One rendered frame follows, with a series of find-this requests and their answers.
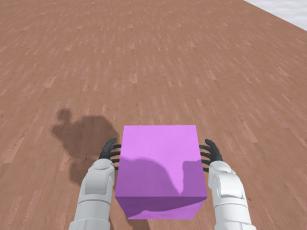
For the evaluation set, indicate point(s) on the carton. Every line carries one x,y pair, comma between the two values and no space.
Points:
160,173

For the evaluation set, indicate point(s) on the left robot hand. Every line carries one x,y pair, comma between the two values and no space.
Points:
106,151

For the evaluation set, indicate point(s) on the right robot hand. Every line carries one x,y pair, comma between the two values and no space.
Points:
214,153

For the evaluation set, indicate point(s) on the right robot forearm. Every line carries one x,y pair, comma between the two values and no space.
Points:
229,200

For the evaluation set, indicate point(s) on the left robot forearm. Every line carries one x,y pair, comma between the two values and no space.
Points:
92,212

